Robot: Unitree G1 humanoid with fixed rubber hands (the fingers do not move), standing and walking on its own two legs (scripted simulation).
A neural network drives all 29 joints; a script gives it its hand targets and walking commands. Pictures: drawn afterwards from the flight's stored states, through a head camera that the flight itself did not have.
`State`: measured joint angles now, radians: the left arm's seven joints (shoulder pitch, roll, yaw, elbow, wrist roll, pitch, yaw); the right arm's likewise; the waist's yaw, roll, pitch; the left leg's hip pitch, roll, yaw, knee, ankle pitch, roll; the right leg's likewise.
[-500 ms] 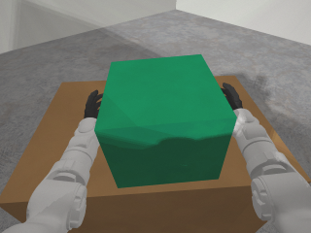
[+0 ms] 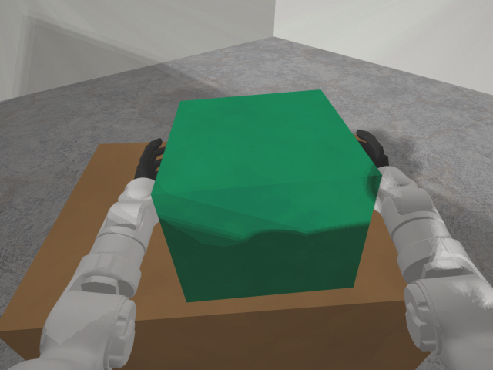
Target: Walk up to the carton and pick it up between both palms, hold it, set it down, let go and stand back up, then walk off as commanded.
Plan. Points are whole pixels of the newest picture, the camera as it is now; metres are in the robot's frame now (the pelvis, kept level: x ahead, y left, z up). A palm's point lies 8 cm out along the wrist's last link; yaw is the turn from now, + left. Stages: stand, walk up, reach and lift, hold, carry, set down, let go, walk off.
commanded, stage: reach and lift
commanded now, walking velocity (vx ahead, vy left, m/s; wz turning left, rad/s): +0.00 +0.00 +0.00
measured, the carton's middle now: (259, 186) +0.44 +0.01 +0.11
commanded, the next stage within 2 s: hold in 0.56 s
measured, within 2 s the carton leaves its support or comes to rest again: neither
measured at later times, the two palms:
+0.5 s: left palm (146, 172) +0.39 +0.20 +0.17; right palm (378, 169) +0.40 -0.18 +0.18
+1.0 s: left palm (144, 165) +0.38 +0.20 +0.19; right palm (386, 162) +0.39 -0.19 +0.21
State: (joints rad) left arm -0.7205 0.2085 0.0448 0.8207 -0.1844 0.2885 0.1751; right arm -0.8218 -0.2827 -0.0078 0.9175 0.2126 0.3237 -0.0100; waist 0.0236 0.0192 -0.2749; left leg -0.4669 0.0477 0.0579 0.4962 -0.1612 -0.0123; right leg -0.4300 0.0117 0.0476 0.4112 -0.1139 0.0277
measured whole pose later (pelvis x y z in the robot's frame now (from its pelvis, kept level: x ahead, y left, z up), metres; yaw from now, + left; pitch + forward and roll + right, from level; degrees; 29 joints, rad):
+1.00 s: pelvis +0.00 +0.00 +0.00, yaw +0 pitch +4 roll -2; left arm -0.75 0.21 0.10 0.72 -0.10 0.45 0.14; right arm -0.82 -0.29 -0.01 0.84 0.21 0.42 -0.02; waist 0.00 0.02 -0.26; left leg -0.38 0.05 0.05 0.47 -0.16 0.00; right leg -0.34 0.01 0.05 0.36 -0.10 0.03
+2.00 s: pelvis -0.01 +0.00 +0.00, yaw +0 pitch +3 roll -2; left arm -0.76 0.21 0.12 0.68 -0.07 0.52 0.12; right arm -0.82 -0.29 -0.01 0.80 0.21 0.47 -0.03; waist -0.01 0.01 -0.26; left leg -0.38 0.05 0.05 0.47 -0.15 0.00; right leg -0.33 0.01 0.05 0.36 -0.09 0.03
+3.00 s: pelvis -0.01 +0.00 +0.00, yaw +0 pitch +3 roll -2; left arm -0.76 0.21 0.13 0.67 -0.06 0.53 0.11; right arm -0.82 -0.29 -0.01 0.78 0.22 0.49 -0.04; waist -0.02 0.01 -0.26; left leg -0.38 0.05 0.05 0.47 -0.15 0.00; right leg -0.33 0.02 0.05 0.36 -0.09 0.03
